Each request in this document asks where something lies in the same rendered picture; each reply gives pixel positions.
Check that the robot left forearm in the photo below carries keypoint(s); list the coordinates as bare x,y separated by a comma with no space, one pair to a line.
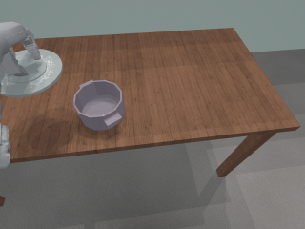
4,49

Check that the knob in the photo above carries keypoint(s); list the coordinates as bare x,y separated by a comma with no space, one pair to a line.
26,61

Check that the left robot hand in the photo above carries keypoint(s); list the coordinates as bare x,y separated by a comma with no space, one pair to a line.
16,33

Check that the table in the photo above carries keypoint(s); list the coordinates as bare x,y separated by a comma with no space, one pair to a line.
178,87

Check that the pot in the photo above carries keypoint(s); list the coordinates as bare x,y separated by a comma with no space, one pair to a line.
100,104

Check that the left robot upper arm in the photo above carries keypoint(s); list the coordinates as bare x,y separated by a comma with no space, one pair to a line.
4,147

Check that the lid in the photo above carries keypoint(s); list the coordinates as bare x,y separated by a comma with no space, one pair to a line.
49,70

